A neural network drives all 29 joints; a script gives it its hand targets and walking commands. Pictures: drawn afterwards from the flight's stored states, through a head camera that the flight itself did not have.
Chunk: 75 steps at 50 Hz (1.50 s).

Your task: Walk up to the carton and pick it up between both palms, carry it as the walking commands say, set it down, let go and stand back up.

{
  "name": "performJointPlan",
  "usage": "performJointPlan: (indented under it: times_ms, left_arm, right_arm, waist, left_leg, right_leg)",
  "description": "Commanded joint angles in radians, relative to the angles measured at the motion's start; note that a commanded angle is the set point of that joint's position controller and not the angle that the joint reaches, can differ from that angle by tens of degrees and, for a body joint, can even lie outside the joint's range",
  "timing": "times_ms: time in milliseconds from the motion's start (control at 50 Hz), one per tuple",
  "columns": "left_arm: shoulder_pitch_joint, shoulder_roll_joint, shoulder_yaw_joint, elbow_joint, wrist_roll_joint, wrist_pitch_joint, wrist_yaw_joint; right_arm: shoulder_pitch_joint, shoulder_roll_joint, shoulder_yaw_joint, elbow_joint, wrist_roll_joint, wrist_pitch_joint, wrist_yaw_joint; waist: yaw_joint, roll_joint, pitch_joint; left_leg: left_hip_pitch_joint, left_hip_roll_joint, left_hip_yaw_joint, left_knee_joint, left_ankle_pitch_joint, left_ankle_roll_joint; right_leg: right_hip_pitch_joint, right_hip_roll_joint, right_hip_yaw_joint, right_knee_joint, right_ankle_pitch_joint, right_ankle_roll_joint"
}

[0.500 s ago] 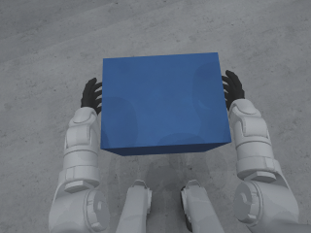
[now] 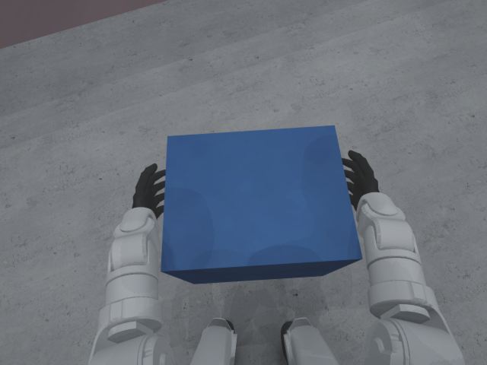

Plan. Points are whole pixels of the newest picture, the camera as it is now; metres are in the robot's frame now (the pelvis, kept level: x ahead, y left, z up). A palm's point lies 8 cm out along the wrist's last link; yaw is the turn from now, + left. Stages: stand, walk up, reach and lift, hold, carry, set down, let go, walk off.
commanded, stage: reach and lift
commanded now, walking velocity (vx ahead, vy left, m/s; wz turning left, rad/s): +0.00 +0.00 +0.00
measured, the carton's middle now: (255, 215) +0.39 +0.01 -0.11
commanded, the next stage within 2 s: none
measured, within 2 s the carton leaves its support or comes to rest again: neither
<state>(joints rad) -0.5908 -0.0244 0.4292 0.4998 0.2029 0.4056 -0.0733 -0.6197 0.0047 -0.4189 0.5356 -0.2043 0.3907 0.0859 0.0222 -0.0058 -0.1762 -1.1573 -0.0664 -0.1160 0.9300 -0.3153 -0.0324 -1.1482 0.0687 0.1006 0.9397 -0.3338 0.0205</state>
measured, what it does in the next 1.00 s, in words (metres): rises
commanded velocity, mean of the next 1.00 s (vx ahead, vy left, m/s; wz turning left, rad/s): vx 0.00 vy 0.00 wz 0.00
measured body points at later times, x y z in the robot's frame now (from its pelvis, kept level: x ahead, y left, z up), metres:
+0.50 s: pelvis +0.02 +0.00 +0.06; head +0.13 +0.00 +0.49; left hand +0.37 +0.20 +0.02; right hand +0.38 -0.18 +0.02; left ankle +0.05 +0.13 -0.67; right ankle +0.04 -0.12 -0.67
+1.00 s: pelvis +0.04 +0.00 +0.08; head +0.05 -0.01 +0.53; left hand +0.35 +0.19 +0.08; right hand +0.36 -0.18 +0.08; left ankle +0.05 +0.13 -0.67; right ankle +0.04 -0.12 -0.67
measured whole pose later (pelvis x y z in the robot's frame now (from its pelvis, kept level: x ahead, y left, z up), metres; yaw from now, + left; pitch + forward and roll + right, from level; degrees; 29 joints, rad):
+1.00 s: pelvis +0.04 +0.00 +0.08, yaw -1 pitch +4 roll +0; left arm -0.25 -0.07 0.32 0.32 0.23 0.56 -0.09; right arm -0.29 0.05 -0.31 0.36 -0.23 0.54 0.11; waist 0.03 0.00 -0.07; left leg -0.26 -0.02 -0.12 0.34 -0.16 -0.02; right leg -0.26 0.04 0.12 0.36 -0.18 0.00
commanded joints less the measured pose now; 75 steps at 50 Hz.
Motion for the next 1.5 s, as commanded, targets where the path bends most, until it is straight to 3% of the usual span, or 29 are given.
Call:
performJointPlan:
  times_ms: [0,360,600,840,1200,1480]
  left_arm:
    - [-0.554,-0.961,-0.607,-0.025,-0.174,-0.019,-0.287]
    - [-0.361,-0.953,-0.631,-0.089,-0.144,0.005,-0.279]
    - [-0.279,-0.951,-0.664,-0.123,-0.146,0.036,-0.259]
    - [-0.211,-0.93,-0.68,-0.174,-0.161,0.096,-0.25]
    - [-0.127,-0.867,-0.758,-0.37,-0.215,0.243,-0.24]
    - [-0.16,-0.854,-0.748,-0.403,-0.199,0.291,-0.225]
  right_arm:
    - [-0.515,0.972,0.586,0.004,0.164,-0.008,0.283]
    - [-0.322,0.945,0.6,-0.041,0.13,0.006,0.291]
    - [-0.248,0.928,0.625,-0.096,0.139,0.031,0.281]
    - [-0.182,0.941,0.668,-0.156,0.159,0.097,0.266]
    - [-0.097,0.924,0.769,-0.359,0.211,0.244,0.23]
    - [-0.137,0.871,0.73,-0.388,0.209,0.289,0.235]
  waist:
    - [0.002,-0.006,-0.721]
    - [0.006,-0.004,-0.543]
    - [0.011,0.004,-0.431]
    - [0.011,0.0,-0.286]
    - [0.003,-0.004,-0.109]
    - [-0.023,0.016,-0.043]
  left_leg:
    - [0.491,-0.051,0.11,-0.104,0.314,0.018]
    - [0.738,-0.034,0.091,-0.324,0.397,0.016]
    - [0.903,-0.025,0.078,-0.452,0.396,0.012]
    - [1.025,-0.028,0.069,-0.563,0.377,0.012]
    - [1.166,-0.032,0.074,-0.664,0.403,0.009]
    - [1.152,-0.032,0.07,-0.688,0.289,0.004]
  right_leg:
    - [0.434,0.042,-0.092,-0.13,0.299,-0.014]
    - [0.658,0.036,-0.068,-0.35,0.388,-0.02]
    - [0.805,0.041,-0.061,-0.468,0.373,-0.021]
    - [0.963,0.037,-0.048,-0.58,0.361,-0.014]
    - [1.149,0.02,-0.033,-0.683,0.43,-0.01]
    - [1.149,0.031,-0.039,-0.701,0.313,-0.02]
